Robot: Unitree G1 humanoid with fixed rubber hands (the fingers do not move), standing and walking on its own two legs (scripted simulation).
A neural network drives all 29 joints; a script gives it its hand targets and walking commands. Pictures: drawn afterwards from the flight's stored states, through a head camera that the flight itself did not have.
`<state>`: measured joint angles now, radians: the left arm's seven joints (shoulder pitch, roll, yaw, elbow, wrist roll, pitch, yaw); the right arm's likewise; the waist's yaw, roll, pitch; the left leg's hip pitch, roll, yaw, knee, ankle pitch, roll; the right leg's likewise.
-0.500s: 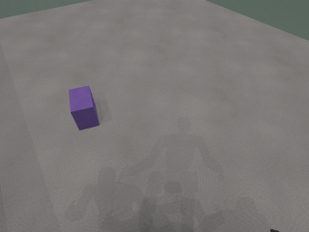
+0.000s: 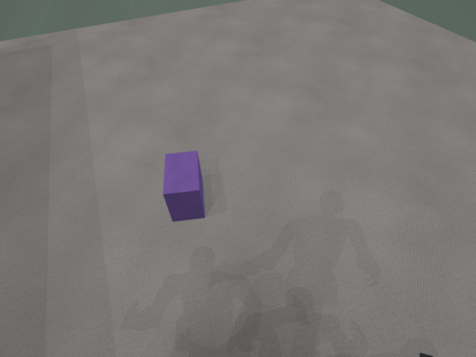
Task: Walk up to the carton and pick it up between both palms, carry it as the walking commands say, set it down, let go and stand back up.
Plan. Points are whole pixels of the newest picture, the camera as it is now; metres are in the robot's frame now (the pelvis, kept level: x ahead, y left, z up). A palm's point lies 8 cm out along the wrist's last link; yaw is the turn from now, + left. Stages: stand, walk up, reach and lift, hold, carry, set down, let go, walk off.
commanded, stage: walk up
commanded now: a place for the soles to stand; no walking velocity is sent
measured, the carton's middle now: (185, 185) +1.01 +0.30 -0.64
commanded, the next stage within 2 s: none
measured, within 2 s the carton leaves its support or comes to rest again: neither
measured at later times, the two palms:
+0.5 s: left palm out of the picture +0.22 +0.46 -0.08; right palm (341, 250) +0.33 -0.19 -0.05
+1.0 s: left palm out of the picture +0.42 +0.56 -0.07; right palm (301, 207) +0.46 -0.13 -0.08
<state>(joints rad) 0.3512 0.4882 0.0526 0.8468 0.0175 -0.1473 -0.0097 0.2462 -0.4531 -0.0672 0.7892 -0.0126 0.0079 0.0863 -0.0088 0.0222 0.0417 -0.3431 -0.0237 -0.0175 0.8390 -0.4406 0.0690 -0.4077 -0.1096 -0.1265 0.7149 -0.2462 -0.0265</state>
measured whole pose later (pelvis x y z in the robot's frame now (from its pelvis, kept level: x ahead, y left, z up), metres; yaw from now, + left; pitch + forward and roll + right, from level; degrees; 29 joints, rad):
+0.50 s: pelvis +0.20 +0.12 +0.02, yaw +4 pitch -2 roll +1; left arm 0.35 0.46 0.04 0.86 -0.01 -0.09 -0.02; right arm 0.20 -0.44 -0.07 0.78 -0.02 -0.04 0.07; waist 0.00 -0.02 0.05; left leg -0.26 -0.04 0.11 0.54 -0.25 0.08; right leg -0.50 -0.14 -0.06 0.94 -0.35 -0.02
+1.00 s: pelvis +0.37 +0.20 +0.00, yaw +3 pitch -3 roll +1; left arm 0.33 0.50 0.06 0.81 0.02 -0.06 0.00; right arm 0.30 -0.48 -0.09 0.78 -0.03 -0.03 0.08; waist -0.01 0.01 0.03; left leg -0.41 0.05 -0.01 0.71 -0.28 -0.01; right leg -0.39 -0.13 -0.01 0.91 -0.51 -0.04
